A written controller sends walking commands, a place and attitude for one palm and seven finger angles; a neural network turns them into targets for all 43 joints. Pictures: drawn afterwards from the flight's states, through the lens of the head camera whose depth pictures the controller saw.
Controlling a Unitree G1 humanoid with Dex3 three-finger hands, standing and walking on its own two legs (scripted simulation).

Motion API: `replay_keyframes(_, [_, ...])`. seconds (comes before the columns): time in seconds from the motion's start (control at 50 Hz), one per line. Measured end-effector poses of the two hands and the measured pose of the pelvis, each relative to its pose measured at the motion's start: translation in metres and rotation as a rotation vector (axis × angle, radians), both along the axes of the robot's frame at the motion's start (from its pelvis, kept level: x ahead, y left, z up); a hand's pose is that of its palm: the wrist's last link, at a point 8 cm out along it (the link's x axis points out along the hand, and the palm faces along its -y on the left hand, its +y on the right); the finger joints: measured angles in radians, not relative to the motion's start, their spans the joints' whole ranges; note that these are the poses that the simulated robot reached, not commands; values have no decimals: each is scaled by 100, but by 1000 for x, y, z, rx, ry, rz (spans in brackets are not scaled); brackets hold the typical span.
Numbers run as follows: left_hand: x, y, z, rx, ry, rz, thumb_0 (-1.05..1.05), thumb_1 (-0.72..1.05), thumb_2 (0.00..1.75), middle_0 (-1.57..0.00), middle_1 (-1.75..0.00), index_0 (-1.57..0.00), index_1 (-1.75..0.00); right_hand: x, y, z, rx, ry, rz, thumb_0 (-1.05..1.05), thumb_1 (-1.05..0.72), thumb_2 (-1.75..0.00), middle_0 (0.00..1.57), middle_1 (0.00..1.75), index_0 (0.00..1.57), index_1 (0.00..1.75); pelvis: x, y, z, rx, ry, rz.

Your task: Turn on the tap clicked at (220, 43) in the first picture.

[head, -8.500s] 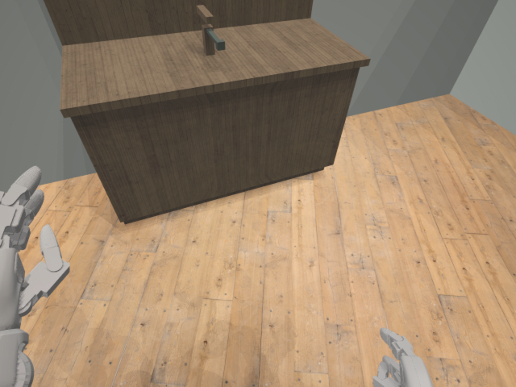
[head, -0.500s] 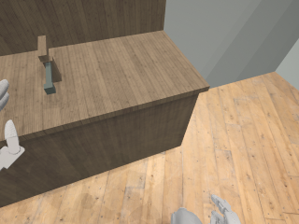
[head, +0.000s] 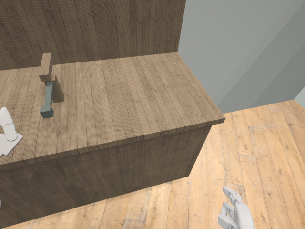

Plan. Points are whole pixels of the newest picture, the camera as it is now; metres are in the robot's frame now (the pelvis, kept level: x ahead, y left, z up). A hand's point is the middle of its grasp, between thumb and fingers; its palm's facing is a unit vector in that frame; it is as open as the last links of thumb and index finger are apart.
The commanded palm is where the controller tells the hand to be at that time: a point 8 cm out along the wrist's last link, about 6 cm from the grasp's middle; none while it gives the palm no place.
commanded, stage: shuffle to correct the standing spot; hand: left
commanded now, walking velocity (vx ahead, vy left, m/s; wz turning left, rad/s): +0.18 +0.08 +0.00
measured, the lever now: (47, 111) +0.41 +0.36 +0.05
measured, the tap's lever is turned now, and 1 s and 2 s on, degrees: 0 0 0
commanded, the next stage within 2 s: come to a stop and stand still in 0.14 s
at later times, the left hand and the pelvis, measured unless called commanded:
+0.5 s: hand (47, 105) +0.30 +0.25 +0.20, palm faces +0.42 -0.81 -0.42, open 7.4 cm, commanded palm +0.24 +0.29 +0.19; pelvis +0.08 +0.01 +0.01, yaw +0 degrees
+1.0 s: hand (31, 123) +0.27 +0.27 +0.18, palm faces +0.43 -0.84 -0.33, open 7.4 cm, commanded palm +0.22 +0.31 +0.19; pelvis +0.06 +0.02 +0.02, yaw +1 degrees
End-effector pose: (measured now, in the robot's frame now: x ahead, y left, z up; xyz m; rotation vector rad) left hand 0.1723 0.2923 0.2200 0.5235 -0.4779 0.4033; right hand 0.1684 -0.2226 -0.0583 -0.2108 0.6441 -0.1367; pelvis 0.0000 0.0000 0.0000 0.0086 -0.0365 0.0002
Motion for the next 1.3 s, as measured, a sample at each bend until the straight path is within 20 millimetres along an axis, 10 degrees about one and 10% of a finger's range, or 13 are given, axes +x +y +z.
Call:
replay_keyframes(0.18, [30, -21, -28, -84, 179, 26, 1, 89, 90, -21, -30, -21, -30, 16, 10, -36, 81, 159, 69, 1, -90, -90, 20, 30, 21, 30, 36, -6, 3, 1, 12, 30])
replay_keyframes(0.58, [88, -16, -10, -45, 168, -27, 2, 89, 90, -21, -30, -21, -30, 90, 19, 1, 69, 0, 47, 1, -90, -90, 20, 30, 20, 30, 82, 1, 12, -8, 20, -2])
replay_keyframes(0.86, [52, 1, -28, -157, 209, 36, 2, 89, 90, -21, -30, -21, -30, 71, -1, 6, -35, 39, 37, 1, -90, -90, 20, 30, 20, 30, 63, 8, 14, -21, -1, 10])
replay_keyframes(1.08, [60, 29, -29, -148, 198, 28, 2, 89, 90, -21, -30, -21, -30, 44, 33, 5, -20, 94, 27, 1, -90, -90, 20, 30, 20, 30, 59, 29, 18, -22, 10, 23])
replay_keyframes(1.3, [75, 39, -17, -11, 210, 41, 2, 89, 90, -21, -30, -21, -30, 61, 51, -6, 8, 136, 112, 1, -90, -90, 20, 30, 21, 30, 71, 26, 17, -38, 40, 28])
